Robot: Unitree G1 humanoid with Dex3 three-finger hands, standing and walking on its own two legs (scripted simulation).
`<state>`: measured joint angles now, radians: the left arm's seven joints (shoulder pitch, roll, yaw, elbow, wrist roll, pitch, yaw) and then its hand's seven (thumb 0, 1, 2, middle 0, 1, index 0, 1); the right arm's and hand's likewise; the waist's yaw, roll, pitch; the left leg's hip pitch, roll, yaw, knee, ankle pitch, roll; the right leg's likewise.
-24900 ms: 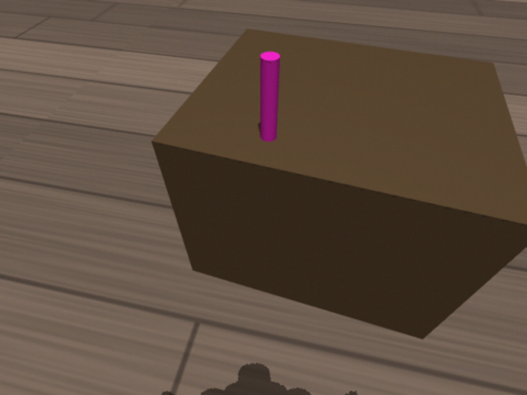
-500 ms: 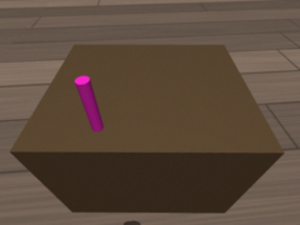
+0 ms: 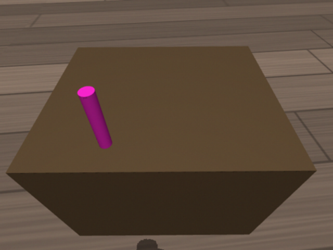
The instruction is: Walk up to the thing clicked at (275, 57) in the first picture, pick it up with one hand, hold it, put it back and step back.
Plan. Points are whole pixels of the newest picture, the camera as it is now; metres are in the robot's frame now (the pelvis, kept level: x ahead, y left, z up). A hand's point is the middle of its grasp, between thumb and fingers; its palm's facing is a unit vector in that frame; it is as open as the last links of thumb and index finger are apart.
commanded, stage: home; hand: left
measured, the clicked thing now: (97, 121) +0.46 +0.22 +0.03
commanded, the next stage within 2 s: stand in 0.70 s
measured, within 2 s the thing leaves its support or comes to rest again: neither
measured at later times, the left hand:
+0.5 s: hand out of the picture +0.09 +0.25 -0.15, palm faces -0.04 -0.93 -0.36, open 17.6 cm
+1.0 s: hand out of the picture +0.10 +0.25 -0.15, palm faces -0.04 -0.93 -0.36, open 15.6 cm
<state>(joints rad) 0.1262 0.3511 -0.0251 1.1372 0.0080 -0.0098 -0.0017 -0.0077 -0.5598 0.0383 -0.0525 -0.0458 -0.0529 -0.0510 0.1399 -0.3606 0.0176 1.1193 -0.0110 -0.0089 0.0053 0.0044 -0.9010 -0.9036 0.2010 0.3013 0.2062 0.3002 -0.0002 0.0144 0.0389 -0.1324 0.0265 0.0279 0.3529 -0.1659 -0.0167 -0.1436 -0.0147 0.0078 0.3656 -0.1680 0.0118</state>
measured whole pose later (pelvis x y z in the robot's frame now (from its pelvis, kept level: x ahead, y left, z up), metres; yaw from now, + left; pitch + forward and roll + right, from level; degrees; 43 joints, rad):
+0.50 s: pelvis +0.02 +0.00 +0.00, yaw +0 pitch -2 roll +0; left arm 0.11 0.35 -0.02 1.14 0.01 -0.01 0.00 -0.01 -0.57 0.03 -0.05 -0.04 -0.05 -0.05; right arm 0.12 -0.36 0.01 1.13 -0.01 0.00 0.00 0.00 -0.90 -0.90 0.20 0.30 0.21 0.30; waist 0.00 0.01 0.05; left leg -0.11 0.03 0.03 0.33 -0.18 -0.02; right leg -0.12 -0.01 0.01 0.34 -0.18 0.01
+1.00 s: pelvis +0.02 +0.00 +0.00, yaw -1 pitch -3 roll +0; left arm 0.11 0.35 -0.01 1.13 0.01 -0.01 0.00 -0.01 -0.31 0.29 -0.15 -0.19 -0.15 -0.20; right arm 0.12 -0.35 0.00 1.13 -0.01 -0.01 0.00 0.00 -0.90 -0.90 0.20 0.30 0.21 0.30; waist 0.00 0.01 0.04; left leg -0.09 0.03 0.04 0.32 -0.18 -0.02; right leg -0.10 -0.01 0.02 0.33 -0.17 0.01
